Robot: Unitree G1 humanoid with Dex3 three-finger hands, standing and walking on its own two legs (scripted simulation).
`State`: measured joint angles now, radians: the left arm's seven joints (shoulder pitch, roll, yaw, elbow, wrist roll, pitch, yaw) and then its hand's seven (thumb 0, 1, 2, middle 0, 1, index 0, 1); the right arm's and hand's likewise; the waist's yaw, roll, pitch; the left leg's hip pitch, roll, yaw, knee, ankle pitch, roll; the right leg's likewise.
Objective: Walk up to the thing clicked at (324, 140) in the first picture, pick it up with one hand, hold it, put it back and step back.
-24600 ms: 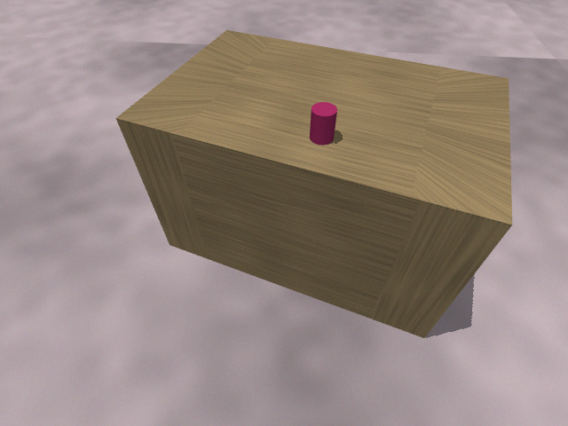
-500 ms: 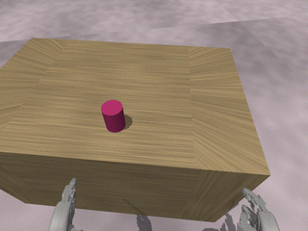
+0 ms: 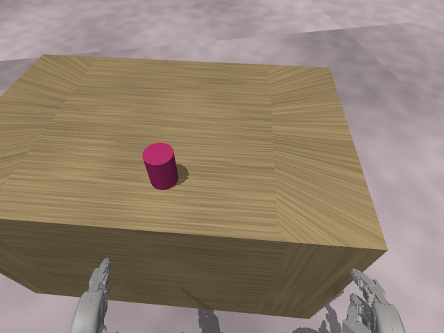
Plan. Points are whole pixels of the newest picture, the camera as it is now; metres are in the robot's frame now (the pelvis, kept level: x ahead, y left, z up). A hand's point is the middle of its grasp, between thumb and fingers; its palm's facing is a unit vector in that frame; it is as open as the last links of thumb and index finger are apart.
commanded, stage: home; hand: left
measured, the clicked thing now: (161, 166) +0.48 +0.17 -0.02
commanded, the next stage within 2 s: stand in 1.26 s
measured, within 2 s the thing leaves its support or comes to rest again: neither
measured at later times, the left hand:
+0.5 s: hand (128, 318) +0.17 +0.18 -0.04, palm faces +0.11 -0.97 -0.23, open 17.7 cm
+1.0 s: hand (125, 326) +0.16 +0.18 -0.06, palm faces +0.05 -0.95 -0.31, open 17.7 cm
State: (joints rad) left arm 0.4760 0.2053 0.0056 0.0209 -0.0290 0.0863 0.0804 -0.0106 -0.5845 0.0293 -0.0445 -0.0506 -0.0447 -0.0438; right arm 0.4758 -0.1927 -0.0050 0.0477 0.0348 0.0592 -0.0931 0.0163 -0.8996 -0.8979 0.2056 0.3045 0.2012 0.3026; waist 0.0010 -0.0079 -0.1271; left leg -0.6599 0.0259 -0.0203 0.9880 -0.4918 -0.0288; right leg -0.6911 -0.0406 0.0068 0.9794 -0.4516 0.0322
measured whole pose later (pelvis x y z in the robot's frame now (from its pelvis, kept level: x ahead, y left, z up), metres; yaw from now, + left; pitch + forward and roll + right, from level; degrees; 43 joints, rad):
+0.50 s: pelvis +0.00 +0.00 +0.00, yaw +0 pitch +9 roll +0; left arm 0.48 0.20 0.01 0.02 -0.03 0.10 0.08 -0.01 -0.59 0.02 -0.04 -0.05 -0.04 -0.04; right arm 0.48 -0.19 -0.01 0.04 0.03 0.06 -0.09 0.02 -0.90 -0.90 0.21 0.30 0.20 0.30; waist 0.00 -0.01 -0.13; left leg -0.66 0.03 -0.02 0.99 -0.49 -0.03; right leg -0.69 -0.04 0.00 0.99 -0.45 0.03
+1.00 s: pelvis +0.00 +0.00 +0.00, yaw +1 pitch +6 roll -1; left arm 0.44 0.24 -0.01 0.09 0.04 0.10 0.10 -0.01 -0.59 0.02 -0.04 -0.05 -0.04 -0.04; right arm 0.31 -0.23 0.00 0.45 -0.03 -0.03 -0.10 0.01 -0.90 -0.90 0.21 0.30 0.20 0.30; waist -0.01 0.00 -0.06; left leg -0.60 0.04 -0.04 0.99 -0.49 -0.03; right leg -0.61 -0.03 -0.02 0.96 -0.45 0.02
